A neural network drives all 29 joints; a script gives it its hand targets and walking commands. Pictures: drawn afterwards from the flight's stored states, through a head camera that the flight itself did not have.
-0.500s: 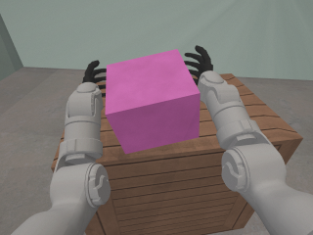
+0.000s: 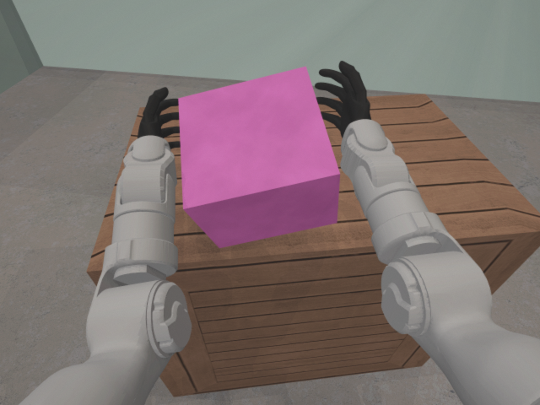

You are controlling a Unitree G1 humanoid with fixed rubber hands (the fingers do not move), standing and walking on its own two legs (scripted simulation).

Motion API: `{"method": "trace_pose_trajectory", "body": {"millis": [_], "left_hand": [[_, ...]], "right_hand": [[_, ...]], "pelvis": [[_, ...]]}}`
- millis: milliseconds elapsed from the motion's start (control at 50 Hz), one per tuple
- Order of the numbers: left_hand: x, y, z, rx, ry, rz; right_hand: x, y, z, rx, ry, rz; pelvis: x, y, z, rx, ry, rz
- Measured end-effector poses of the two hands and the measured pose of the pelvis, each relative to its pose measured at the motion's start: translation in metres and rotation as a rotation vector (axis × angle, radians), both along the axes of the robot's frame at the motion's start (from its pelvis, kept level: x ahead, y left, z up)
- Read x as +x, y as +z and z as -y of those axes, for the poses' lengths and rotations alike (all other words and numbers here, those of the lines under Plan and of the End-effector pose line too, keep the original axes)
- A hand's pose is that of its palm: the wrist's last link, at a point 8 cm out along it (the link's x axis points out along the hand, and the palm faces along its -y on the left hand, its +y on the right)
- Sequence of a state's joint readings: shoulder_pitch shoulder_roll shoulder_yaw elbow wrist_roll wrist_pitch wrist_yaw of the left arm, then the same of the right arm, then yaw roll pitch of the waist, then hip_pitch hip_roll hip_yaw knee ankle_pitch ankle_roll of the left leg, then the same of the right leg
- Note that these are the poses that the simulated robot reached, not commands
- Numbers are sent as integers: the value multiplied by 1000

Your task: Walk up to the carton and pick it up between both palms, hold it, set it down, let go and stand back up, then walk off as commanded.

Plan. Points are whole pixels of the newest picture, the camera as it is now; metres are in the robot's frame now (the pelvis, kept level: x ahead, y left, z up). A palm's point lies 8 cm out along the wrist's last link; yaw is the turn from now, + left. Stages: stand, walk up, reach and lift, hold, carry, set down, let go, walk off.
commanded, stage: set down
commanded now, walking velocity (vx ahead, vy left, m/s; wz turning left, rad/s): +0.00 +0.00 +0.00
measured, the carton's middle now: (260, 162) +0.42 +0.02 +0.17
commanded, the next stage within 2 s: none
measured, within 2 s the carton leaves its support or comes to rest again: neither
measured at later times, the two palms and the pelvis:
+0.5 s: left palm (158, 142) +0.42 +0.17 +0.20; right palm (349, 133) +0.44 -0.11 +0.21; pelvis +0.01 +0.00 +0.00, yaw +0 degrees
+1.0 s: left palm (160, 154) +0.44 +0.18 +0.17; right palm (339, 145) +0.46 -0.11 +0.17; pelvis +0.02 +0.00 +0.00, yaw +0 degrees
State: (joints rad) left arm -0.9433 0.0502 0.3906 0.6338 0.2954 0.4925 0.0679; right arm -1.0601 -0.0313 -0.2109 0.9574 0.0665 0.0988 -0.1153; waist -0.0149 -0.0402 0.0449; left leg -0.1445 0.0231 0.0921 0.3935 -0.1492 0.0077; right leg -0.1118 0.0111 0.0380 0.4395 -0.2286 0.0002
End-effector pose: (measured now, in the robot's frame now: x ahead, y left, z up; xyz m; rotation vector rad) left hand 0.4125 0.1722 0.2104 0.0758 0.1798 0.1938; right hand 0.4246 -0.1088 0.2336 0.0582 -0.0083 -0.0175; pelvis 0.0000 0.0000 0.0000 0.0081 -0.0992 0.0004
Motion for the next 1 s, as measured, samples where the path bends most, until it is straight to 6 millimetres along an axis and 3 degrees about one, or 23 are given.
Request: {"method": "trace_pose_trajectory", "body": {"millis": [240,540,1000], "left_hand": [[18,-11,11,-10,-6,-12],[9,-7,1,-11,27,0],[25,-39,-4,-11,41,-40]], "right_hand": [[13,-36,11,2,-44,-80],[12,-29,0,12,-15,-63],[32,-64,-2,-13,36,-127]], "pelvis": [[13,1,0,0,0,-17],[11,1,0,-1,0,-15],[19,1,0,0,0,-55]]}}
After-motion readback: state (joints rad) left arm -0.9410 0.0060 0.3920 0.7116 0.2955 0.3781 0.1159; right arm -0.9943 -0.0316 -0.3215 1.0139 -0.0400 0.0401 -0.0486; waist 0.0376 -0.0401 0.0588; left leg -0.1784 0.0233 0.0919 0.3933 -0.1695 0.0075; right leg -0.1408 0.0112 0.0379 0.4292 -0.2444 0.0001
